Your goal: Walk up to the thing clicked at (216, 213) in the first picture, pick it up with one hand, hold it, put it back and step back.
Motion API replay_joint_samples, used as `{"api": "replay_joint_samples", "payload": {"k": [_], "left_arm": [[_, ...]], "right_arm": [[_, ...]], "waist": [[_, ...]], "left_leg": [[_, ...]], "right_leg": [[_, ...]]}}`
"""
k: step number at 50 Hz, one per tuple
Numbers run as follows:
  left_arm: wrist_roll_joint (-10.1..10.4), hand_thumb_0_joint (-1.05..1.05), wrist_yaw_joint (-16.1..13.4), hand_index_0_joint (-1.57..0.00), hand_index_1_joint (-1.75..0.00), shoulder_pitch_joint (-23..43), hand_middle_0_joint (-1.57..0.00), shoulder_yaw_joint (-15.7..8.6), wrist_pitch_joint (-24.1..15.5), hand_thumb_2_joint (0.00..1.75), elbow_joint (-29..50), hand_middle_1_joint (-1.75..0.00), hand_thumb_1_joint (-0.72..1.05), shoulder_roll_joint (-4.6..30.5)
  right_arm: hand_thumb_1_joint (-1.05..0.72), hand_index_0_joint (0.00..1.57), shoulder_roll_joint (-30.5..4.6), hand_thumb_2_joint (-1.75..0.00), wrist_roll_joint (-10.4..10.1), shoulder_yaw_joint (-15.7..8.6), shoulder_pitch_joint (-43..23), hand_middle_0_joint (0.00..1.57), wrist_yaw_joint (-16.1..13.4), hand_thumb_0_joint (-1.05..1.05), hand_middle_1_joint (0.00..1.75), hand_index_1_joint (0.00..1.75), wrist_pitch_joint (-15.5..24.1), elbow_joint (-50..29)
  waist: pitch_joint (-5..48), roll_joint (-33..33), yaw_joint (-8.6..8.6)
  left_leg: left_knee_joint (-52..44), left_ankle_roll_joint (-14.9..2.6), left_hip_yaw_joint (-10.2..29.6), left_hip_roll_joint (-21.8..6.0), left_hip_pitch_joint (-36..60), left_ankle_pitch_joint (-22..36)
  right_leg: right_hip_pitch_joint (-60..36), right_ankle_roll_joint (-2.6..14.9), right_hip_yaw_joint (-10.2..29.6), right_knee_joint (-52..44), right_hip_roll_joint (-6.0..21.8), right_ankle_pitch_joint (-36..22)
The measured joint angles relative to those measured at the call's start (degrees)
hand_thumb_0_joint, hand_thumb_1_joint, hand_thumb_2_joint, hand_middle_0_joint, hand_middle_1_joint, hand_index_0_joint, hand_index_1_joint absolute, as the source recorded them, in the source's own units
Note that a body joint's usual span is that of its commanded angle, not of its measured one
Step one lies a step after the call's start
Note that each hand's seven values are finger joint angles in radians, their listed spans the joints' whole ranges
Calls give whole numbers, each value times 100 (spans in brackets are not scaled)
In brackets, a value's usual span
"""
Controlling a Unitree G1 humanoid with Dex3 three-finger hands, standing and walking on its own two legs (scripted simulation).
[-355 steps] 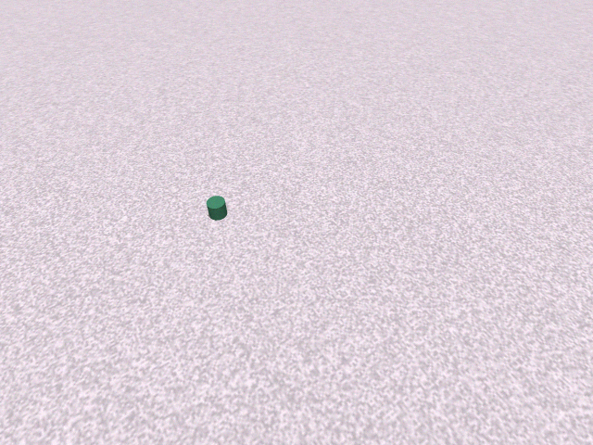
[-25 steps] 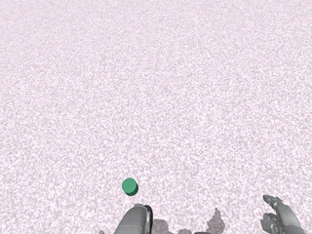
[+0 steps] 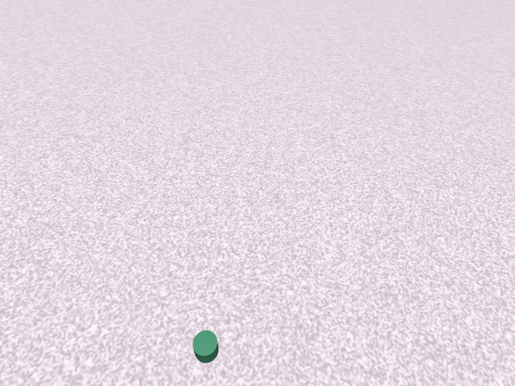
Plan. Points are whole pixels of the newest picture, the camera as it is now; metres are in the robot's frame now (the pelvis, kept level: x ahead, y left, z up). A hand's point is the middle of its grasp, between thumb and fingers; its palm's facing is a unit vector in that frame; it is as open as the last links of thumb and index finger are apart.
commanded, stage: walk up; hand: left
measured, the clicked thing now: (206, 346) +0.43 +0.18 -0.73
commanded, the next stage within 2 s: none
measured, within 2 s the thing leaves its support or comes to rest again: neither
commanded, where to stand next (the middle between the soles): +0.04 -0.02 m, yaw -5 degrees
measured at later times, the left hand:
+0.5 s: hand out of the picture +0.12 +0.25 -0.13, palm faces -0.04 -0.87 -0.49, open 7.4 cm
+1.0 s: hand out of the picture +0.02 +0.24 -0.17, palm faces -0.07 -0.93 -0.36, open 7.4 cm
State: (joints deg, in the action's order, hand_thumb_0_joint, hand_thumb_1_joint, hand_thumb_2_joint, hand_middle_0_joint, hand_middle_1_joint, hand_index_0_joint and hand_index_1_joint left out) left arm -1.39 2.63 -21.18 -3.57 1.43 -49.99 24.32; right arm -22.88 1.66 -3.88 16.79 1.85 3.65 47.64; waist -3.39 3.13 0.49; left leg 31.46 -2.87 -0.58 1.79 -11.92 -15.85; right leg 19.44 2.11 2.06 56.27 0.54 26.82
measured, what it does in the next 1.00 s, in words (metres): steps on the spot: right foot, then left foot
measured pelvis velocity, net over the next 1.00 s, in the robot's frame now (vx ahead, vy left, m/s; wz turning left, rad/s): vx -0.05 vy -0.01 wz -0.03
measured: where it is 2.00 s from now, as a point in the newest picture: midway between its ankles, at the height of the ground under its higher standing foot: outside the picture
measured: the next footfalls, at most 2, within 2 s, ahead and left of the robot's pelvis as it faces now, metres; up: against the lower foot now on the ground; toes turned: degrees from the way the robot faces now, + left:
right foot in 0.30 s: +0.17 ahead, -0.16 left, +0.00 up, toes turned -4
left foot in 0.62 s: +0.01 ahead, +0.12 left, +0.00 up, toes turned -2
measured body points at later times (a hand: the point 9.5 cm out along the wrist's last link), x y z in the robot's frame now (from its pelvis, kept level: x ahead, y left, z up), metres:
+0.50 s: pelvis +0.00 -0.02 -0.02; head +0.08 -0.07 +0.42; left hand +0.12 +0.29 -0.10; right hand +0.09 -0.33 -0.17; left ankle -0.04 +0.13 -0.65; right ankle +0.13 -0.15 -0.73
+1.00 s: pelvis -0.05 -0.01 -0.02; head +0.01 -0.01 +0.43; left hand +0.02 +0.29 -0.15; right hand +0.04 -0.36 -0.12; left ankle -0.03 +0.12 -0.73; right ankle -0.04 -0.13 -0.73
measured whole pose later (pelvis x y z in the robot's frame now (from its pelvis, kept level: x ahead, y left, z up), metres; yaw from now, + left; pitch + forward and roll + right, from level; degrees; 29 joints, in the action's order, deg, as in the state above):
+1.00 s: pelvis -0.05 -0.01 -0.02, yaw -1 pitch -3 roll -3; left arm -1.0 -0.2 -10.2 -1.9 0.2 -54.0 20.4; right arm -26.1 0.4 -3.4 8.5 -0.9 -1.5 49.5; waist -11.3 -3.2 0.0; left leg 46.8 -0.8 3.1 -4.5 -20.7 -25.1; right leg 16.3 0.8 -0.3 37.3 -4.1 18.3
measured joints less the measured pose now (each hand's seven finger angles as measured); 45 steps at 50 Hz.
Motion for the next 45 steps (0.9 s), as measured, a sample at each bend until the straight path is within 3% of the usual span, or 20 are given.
{"api": "replay_joint_samples", "payload": {"k": [4, 9, 12, 14, 16, 20, 24, 27, 30, 32, 33, 35, 37, 39, 41, 45], "left_arm": [[21, 1, 89, -20, -30, 69, -20, -10, -132, 89, 78, -30, 91, 96], [141, 0, 5, -20, -30, 236, -20, 4, -195, 89, -52, -30, 91, 75], [239, 0, -174, -20, -30, 422, -20, 69, -200, 89, -139, -30, 91, -39], [253, 0, -276, -20, -30, 491, -20, 93, -243, 89, -127, -30, 91, -73], [191, 0, -361, -20, -30, 668, -20, 78, -276, 89, -144, -30, 91, -201], [86, 0, -397, -20, -30, 1121, -20, 187, -254, 89, 132, -30, 90, -383], [38, 0, -469, -20, -30, 1355, -20, 220, -237, 89, 300, -30, 90, -452], [-60, 0, -466, -20, -30, 1384, -20, 177, -220, 89, 358, -30, 90, -472], [-135, 0, -375, -20, -30, 1332, -20, 114, -160, 89, 390, -30, 90, -392], [-85, 0, -328, -20, -30, 1303, -20, 54, -78, 89, 321, -30, 90, -246], [-42, 0, -330, -20, -30, 1222, -20, 23, -22, 89, 241, -30, 90, -198], [47, 0, -350, -20, -30, 1060, -20, 8, 109, 89, 9, -30, 90, -222], [123, 0, -336, -20, -30, 1067, -20, -1, 190, 89, -121, -30, 90, -187], [190, 0, -341, -20, -30, 1082, -20, -25, 157, 89, -95, -30, 90, -91], [219, 0, -332, -20, -30, 1107, -20, -51, 126, 89, -90, -30, 90, -27], [199, 0, -285, -20, -30, 1108, -20, 18, 68, 89, -160, -30, 91, -69]], "right_arm": [[-90, 21, 69, -90, -55, 123, 212, 21, -15, 0, 30, 30, 56, -48], [-90, 21, 47, -90, -8, 183, 173, 21, -36, 0, 30, 30, -118, -38], [-90, 21, -2, -90, -3, 153, -39, 21, -40, 1, 30, 30, -390, -129], [-90, 21, -34, -90, -68, 129, -186, 21, -41, 1, 30, 30, -565, -204], [-90, 20, -118, -90, -168, 83, -448, 21, -78, 1, 30, 30, -691, -196], [-90, 20, -167, -90, -265, 42, -782, 20, -217, 1, 30, 30, -844, -220], [-90, 20, -181, -90, -235, 39, -734, 20, -164, 0, 30, 30, -866, -149], [-90, 20, -176, -90, -199, 87, -501, 20, -120, 0, 30, 30, -820, 83], [-90, 20, -108, -90, -151, 161, -219, 21, -68, 0, 30, 30, -687, 360], [-90, 20, 12, -90, -78, 169, -113, 21, -68, 0, 30, 30, -559, 557], [-90, 20, 68, -90, -15, 176, -65, 21, -77, 0, 30, 30, -522, 630], [-90, 21, 37, -90, 23, 189, 76, 21, -84, 0, 30, 30, -554, 621], [-90, 21, 28, -90, 46, 186, 87, 21, -137, 0, 30, 30, -563, 617], [-90, 21, 62, -90, 47, 185, -19, 21, -194, 1, 30, 30, -542, 582], [-90, 21, 50, -90, 20, 161, -180, 21, -210, 1, 30, 30, -476, 495], [-90, 21, -141, -90, -8, 84, -480, 21, -221, 1, 30, 30, -441, 253]], "waist": [[50, 93, -48], [-88, 53, -93], [-310, -145, -149], [-421, -268, -141], [-634, -592, -96], [-1052, -861, 1], [-962, -962, 36], [-688, -949, 54], [-355, -721, 44], [-301, -304, 100], [-246, -101, 142], [-6, -174, -34], [-35, -283, -212], [-180, -182, -153], [-364, -87, -102], [-603, -102, -51]], "left_leg": [[-402, 67, 39, -71, 346, 139], [-389, 207, -17, -169, 468, 30], [56, 269, -23, -232, 259, -226], [558, 327, -49, -261, 2, -513], [1300, 283, 76, -373, -370, -802], [3265, 197, 541, 184, -1219, -1671], [4047, 302, 799, 329, -1473, -1354], [3362, 386, 786, 140, -1125, -1362], [1720, 346, 432, -87, -486, -1683], [1034, 304, 161, 37, -93, -999], [943, 289, 26, 112, 45, -919], [973, 254, 129, -36, 21, -926], [911, 216, 357, -216, -30, -827], [711, 259, 338, -297, -85, -634], [584, 318, 293, -339, -202, -480], [739, 336, 192, -394, -552, -426]], "right_leg": [[563, -79, 143, 87, 89, -566], [753, -280, 114, -843, 326, -1075], [575, -338, -61, -1354, 327, -1249], [288, -342, -204, -1937, 248, -1687], [324, -241, -300, -1929, 62, -1653], [599, -164, -298, -1755, 135, -1685], [797, -161, -328, -1838, 247, -1820], [845, -144, -405, -1790, 322, -1786], [862, -128, -464, -1624, 451, -1672], [857, -135, -267, -1350, 602, -1431], [868, -106, -69, -1161, 603, -998], [939, -119, 103, -608, 230, -154], [1006, -113, 197, 193, -163, 155], [1095, -55, 385, 690, -405, 109], [1030, -81, 424, 685, -480, -24], [369, -202, 93, -665, -279, -166]]}}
